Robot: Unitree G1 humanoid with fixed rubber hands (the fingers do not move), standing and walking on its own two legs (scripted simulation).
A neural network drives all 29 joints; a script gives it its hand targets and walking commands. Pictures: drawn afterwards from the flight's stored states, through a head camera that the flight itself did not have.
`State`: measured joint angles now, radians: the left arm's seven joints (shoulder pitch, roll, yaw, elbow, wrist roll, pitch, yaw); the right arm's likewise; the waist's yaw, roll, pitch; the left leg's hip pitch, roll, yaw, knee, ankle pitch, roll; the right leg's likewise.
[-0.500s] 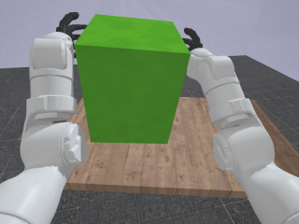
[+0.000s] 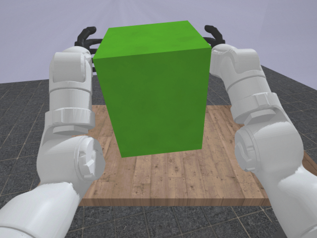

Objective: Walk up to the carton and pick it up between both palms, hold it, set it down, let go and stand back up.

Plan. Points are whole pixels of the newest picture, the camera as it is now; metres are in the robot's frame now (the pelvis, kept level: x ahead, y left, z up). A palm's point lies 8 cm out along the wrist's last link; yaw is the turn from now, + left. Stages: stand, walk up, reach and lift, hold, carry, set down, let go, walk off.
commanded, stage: hold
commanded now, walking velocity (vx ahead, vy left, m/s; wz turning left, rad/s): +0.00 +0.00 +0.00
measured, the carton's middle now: (155, 88) +0.37 -0.01 +0.27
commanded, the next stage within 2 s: set down in 0.38 s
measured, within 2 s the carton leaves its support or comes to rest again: neither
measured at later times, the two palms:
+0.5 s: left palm (82, 53) +0.36 +0.14 +0.36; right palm (219, 60) +0.34 -0.15 +0.35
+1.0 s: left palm (72, 51) +0.40 +0.18 +0.36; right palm (192, 72) +0.41 -0.11 +0.30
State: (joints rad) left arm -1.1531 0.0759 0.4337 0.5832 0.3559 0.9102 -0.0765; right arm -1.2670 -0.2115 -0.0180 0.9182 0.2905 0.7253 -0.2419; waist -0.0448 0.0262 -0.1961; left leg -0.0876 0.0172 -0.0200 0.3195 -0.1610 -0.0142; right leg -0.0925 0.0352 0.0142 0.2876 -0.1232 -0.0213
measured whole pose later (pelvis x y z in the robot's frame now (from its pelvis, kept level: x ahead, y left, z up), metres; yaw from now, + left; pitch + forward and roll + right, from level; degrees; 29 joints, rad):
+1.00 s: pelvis +0.03 +0.00 +0.00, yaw +5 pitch -10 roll +0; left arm -1.14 0.09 0.43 0.48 0.40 0.70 -0.15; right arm -1.03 -0.02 -0.21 0.79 0.12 0.34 -0.22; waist -0.12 -0.07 -0.03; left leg 0.08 0.00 -0.07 0.27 -0.18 -0.02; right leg 0.11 0.01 -0.06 0.22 -0.16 -0.02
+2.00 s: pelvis +0.02 +0.00 +0.00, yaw +4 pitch -9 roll +0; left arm -0.98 0.00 0.41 0.64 0.38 0.47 -0.07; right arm -0.87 0.01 -0.34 0.79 -0.09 0.06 -0.15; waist -0.12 -0.05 0.05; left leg 0.06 0.01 0.01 0.24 -0.15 0.00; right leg 0.07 0.00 -0.08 0.23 -0.16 -0.01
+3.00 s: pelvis +0.04 +0.01 +0.00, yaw +2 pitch -2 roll +0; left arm -0.97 -0.01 0.41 0.84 0.37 0.29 -0.03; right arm -0.80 0.07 -0.49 0.83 -0.26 -0.01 -0.10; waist -0.10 -0.04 0.01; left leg -0.05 0.01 0.05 0.25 -0.17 0.00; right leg -0.04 -0.01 -0.08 0.22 -0.15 0.00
